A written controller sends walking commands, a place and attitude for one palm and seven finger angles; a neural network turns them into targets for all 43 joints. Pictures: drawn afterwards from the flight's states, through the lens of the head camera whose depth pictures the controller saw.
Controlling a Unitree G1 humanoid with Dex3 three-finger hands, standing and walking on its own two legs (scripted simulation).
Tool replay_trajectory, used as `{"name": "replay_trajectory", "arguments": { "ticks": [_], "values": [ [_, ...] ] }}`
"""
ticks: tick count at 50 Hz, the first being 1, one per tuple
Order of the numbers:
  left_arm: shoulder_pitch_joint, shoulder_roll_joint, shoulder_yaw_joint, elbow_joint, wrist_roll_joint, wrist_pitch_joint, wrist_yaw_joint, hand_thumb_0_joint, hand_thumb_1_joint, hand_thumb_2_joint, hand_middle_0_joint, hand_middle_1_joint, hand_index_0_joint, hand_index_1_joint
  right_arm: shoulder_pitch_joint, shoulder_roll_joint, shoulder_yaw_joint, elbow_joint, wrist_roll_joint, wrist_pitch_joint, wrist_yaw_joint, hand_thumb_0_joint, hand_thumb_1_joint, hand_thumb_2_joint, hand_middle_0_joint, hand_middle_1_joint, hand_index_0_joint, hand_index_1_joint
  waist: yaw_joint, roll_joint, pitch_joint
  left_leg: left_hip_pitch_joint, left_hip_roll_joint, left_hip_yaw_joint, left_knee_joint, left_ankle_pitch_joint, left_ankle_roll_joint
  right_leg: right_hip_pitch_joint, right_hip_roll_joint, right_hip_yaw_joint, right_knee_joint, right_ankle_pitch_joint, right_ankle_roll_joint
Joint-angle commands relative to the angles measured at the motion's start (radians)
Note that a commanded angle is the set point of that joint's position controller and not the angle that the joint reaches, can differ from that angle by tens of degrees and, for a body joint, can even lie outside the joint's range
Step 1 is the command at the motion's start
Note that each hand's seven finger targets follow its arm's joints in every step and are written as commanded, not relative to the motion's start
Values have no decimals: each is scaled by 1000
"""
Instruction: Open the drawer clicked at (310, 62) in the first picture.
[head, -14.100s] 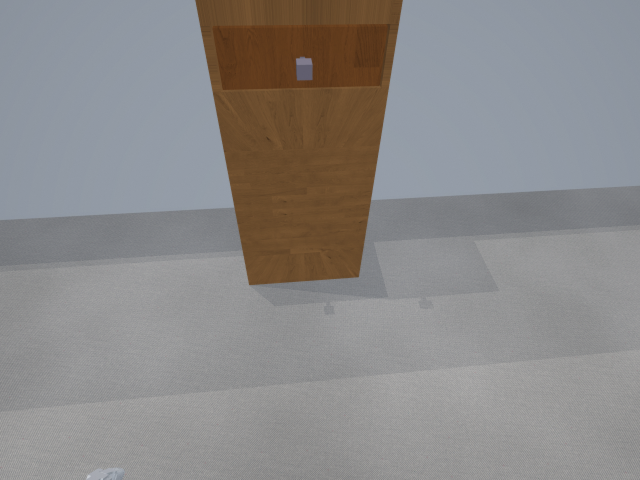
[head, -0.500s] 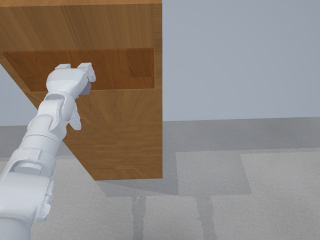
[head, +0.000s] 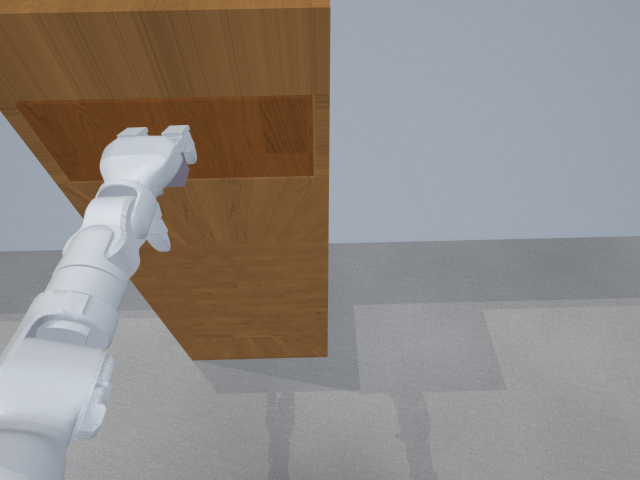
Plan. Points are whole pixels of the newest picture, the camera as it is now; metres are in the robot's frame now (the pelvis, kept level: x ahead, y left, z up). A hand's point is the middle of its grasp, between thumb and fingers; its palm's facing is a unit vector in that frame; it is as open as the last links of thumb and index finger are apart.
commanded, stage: close the thumb around the handle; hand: left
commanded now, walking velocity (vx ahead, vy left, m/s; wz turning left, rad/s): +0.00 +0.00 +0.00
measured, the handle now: (173, 160) +0.52 +0.20 +0.11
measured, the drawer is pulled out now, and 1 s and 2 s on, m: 0.00 0.03 0.15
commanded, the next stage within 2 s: pull the drawer open in 0.52 s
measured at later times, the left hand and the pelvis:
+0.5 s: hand (165, 194) +0.47 +0.21 +0.09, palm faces -0.03 -0.04 -1.00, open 7.0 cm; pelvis +0.00 +0.00 +0.00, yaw +0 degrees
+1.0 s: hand (160, 213) +0.44 +0.21 +0.09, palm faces +0.00 -0.05 -1.00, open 7.0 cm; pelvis +0.01 +0.00 +0.00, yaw -1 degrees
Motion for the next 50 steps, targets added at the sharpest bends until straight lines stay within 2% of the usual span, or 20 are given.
{"name": "replay_trajectory", "arguments": {
  "ticks": [1, 7, 9, 11, 12, 14, 15, 16, 20, 23, 31, 33, 35, 37, 39, 40, 42, 45, 48, 50],
  "values": [
    [-482, 268, 102, -168, -7, 5, 38, 0, 60, 540, -340, -1260, -340, -1260, 50, -151, -49, -80, -4, -23, -12, 0, -900, -900, 200, 300, 200, 300, -7, -32, -328, 252, -32, -39, -23, 335, 33, 79, 25, 37, -69, 359, -2],
    [-516, 237, 76, -182, -9, -8, 36, 0, 396, 684, -364, -1296, -364, -1296, 61, -148, -51, -83, -7, -30, -10, 0, -900, -900, 200, 300, 200, 300, -15, -4, -340, 262, -33, -38, -17, 329, 32, 62, 27, 39, -68, 350, -3],
    [-478, 283, 117, -159, -4, -8, 38, 0, 508, 732, -372, -1308, -372, -1308, 66, -150, -51, -83, -7, -29, -12, 0, -900, -900, 200, 300, 200, 300, 0, -15, -349, 251, -35, -39, -15, 339, 32, 78, 29, 39, -60, 362, -5],
    [-489, 264, 98, -166, -5, -11, 38, 0, 620, 780, -380, -1320, -380, -1320, 66, -149, -49, -85, -5, -29, -11, 0, -900, -900, 200, 300, 200, 300, -7, -17, -352, 246, -33, -40, -15, 345, 31, 77, 27, 37, -59, 368, -3],
    [-499, 225, 67, -158, -4, -6, 39, 0, 676, 804, -384, -1326, -384, -1326, 68, -147, -52, -81, -4, -29, -10, 0, -900, -900, 200, 300, 200, 300, -20, -6, -329, 254, -33, -39, -13, 339, 31, 48, 30, 34, -62, 355, -3],
    [-511, 262, 100, -184, -3, -10, 45, 0, 788, 852, -392, -1338, -392, -1338, 76, -150, -56, -78, -7, -31, -9, 0, -900, -900, 200, 300, 200, 300, -7, 19, -366, 275, -31, -42, -11, 350, 29, 54, 31, 37, -58, 352, -6],
    [-513, 255, 93, -186, -5, -12, 45, 0, 844, 876, -396, -1344, -396, -1344, 78, -151, -55, -79, -9, -32, -8, 0, -900, -900, 200, 300, 200, 300, -14, -9, -367, 272, -32, -45, -6, 371, 33, 66, 31, 36, -60, 372, -7],
    [-523, 253, 93, -194, -7, -14, 47, 0, 900, 900, -400, -1350, -400, -1350, 78, -150, -57, -77, -8, -31, -8, 0, -900, -900, 200, 300, 200, 300, -15, 4, -373, 277, -31, -44, -6, 370, 31, 61, 32, 36, -57, 375, -4],
    [-505, 305, 140, -212, -8, -20, 56, 0, 900, 900, -400, -1350, -400, -1350, 76, -154, -57, -74, -13, -31, -10, 0, -900, -900, 200, 300, 200, 300, -2, -17, -407, 266, -34, -39, -2, 400, 35, 114, 28, 43, -55, 427, -4],
    [-511, 270, 110, -221, 5, -13, 68, 0, 900, 900, -400, -1350, -400, -1350, 67, -146, -58, -71, -9, -29, -6, 0, -900, -900, 200, 300, 200, 300, -6, 36, -381, 280, -34, -41, -4, 407, 29, 73, 33, 33, -49, 410, -7],
    [-494, 299, 137, -239, -1, 0, 75, 0, 900, 900, -400, -1350, -400, -1350, 55, -148, -57, -75, -10, -29, -7, 0, -900, -900, 200, 300, 200, 300, 2, 16, -419, 289, -36, -38, -5, 424, 33, 119, 31, 38, -52, 445, -4],
    [-439, 279, 132, -247, -7, 0, 68, 0, 900, 900, -400, -1350, -400, -1350, 42, -144, -57, -85, -8, -27, -6, 0, -900, -900, 200, 300, 200, 300, 18, 31, -405, 292, -36, -32, -10, 432, 31, 122, 32, 34, -52, 446, -6],
    [-396, 299, 156, -285, -11, -8, 62, 0, 900, 900, -400, -1350, -400, -1350, 32, -145, -57, -94, -9, -26, -4, 0, -900, -900, 200, 300, 200, 300, 32, 17, -430, 303, -34, -33, -8, 474, 32, 156, 31, 36, -49, 478, -7],
    [-341, 252, 128, -334, -19, -8, 58, 0, 900, 900, -400, -1350, -400, -1350, 14, -139, -60, -110, -7, -24, 3, 0, -900, -900, 200, 300, 200, 300, 44, 46, -422, 325, -33, -34, -12, 514, 30, 147, 32, 31, -47, 493, -7],
    [-278, 269, 154, -374, -24, -4, 55, 0, 900, 900, -400, -1350, -400, -1350, 3, -140, -63, -118, -7, -23, 6, 0, -900, -900, 200, 300, 200, 300, 57, 22, -424, 335, -28, -33, -14, 536, 31, 162, 33, 30, -49, 500, -6],
    [-247, 295, 177, -381, -27, -2, 55, 0, 900, 900, -400, -1350, -400, -1350, -5, -145, -60, -119, -7, -21, 5, 0, -900, -900, 200, 300, 200, 300, 60, -5, -424, 321, -29, -33, -16, 536, 33, 189, 31, 36, -53, 516, -6],
    [-237, 239, 131, -403, -29, 9, 53, 0, 900, 900, -400, -1350, -400, -1350, -20, -139, -58, -123, -1, -21, 7, 0, -900, -900, 200, 300, 200, 300, 52, -4, -365, 315, -29, -32, -27, 506, 33, 161, 31, 28, -59, 497, -4],
    [-208, 299, 177, -459, -23, 23, 53, 0, 900, 900, -400, -1350, -400, -1350, -43, -144, -56, -129, -2, -21, 5, 0, -900, -900, 200, 300, 200, 300, 66, -13, -389, 323, -31, -29, -32, 507, 34, 203, 29, 38, -64, 508, -6],
    [-152, 235, 136, -500, -30, 40, 47, 0, 900, 900, -400, -1350, -400, -1350, -64, -132, -55, -136, 3, -23, 7, 0, -900, -900, 200, 300, 200, 300, 71, 5, -366, 342, -33, -30, -38, 524, 32, 191, 29, 31, -65, 508, -6],
    [-131, 261, 158, -510, -38, 48, 41, 0, 900, 900, -400, -1350, -400, -1350, -80, -137, -51, -135, 3, -23, 4, 0, -900, -900, 200, 300, 200, 300, 71, -12, -351, 339, -33, -28, -42, 502, 33, 204, 27, 35, -74, 501, -7]
  ]
}}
